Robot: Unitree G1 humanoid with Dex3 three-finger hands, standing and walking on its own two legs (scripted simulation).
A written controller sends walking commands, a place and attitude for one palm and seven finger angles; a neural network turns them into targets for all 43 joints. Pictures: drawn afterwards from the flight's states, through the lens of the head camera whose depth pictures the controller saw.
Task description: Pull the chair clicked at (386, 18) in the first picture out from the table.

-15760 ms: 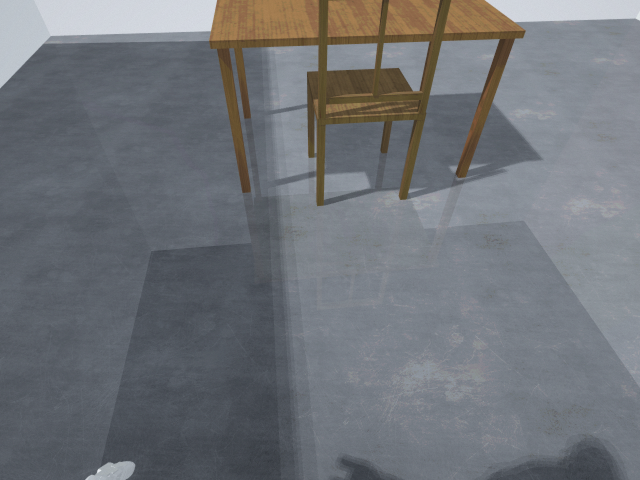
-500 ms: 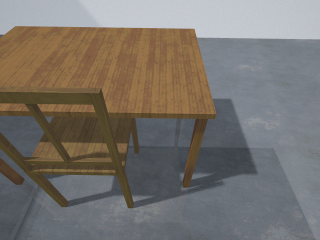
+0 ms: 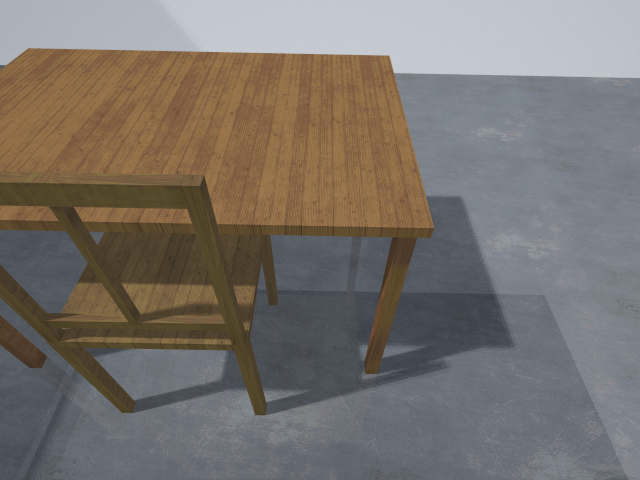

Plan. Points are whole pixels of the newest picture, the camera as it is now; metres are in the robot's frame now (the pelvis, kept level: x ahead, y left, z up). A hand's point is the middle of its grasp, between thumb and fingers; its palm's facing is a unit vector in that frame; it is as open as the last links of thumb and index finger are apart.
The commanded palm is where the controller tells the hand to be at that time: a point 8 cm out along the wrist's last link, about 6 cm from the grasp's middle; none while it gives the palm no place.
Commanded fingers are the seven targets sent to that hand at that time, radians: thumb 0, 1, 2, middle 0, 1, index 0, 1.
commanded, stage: look again from close up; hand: left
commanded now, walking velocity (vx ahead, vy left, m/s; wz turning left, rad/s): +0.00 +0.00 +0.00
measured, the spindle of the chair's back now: (103, 270) +0.44 +0.42 -0.07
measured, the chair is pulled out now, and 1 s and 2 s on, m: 0.00 0.00 0.00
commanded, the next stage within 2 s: raise the hand toward the chair's back in 0.30 s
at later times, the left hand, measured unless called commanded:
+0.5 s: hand out of the picture +0.05 +0.20 -0.13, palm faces +0.16 -0.95 -0.25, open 7.2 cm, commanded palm +0.10 +0.22 -0.07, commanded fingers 0.00 0.76 0.84 -0.19 -0.28 -0.19 -0.28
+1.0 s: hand out of the picture +0.12 +0.20 -0.05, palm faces +0.17 -0.98 -0.08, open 10.7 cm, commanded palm +0.12 +0.24 -0.06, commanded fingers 0.00 0.18 0.59 -0.13 -0.19 -0.13 -0.19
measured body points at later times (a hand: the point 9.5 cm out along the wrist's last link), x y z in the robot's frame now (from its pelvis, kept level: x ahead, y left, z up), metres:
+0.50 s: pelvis -0.01 +0.01 +0.00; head +0.00 +0.00 +0.44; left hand +0.04 +0.25 -0.11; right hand +0.02 -0.22 -0.16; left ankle +0.00 +0.13 -0.74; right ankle -0.02 -0.07 -0.74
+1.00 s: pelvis -0.04 +0.01 -0.12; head +0.02 +0.02 +0.33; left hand +0.11 +0.25 -0.05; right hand +0.23 -0.17 -0.16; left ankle +0.00 +0.13 -0.74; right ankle -0.02 -0.07 -0.74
